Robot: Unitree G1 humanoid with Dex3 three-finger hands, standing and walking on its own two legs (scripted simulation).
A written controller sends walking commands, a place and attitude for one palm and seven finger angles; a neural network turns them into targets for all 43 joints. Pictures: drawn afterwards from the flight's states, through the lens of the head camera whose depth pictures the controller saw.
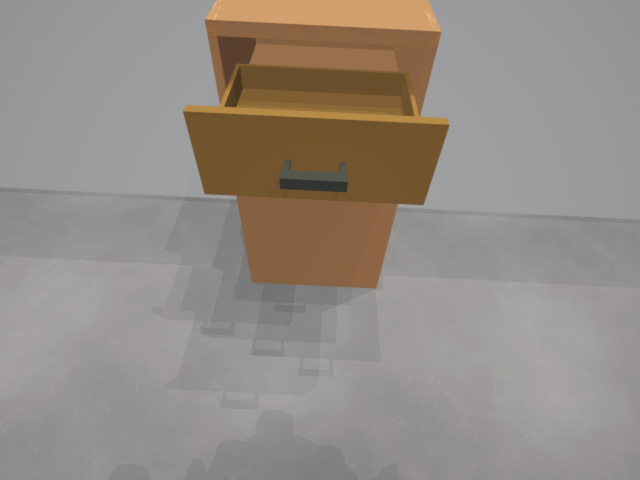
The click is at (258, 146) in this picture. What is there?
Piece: drawer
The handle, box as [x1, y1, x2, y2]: [279, 159, 347, 191]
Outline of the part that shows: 285,159 284,167 280,172 280,188 346,191 347,173 345,172 345,162 340,162 339,172 335,173 290,170 290,159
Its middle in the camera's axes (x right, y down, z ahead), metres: -0.01 -0.11 +0.67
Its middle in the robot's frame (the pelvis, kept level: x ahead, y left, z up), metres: +0.58 +0.05 +0.04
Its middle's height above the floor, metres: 0.81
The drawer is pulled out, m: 0.28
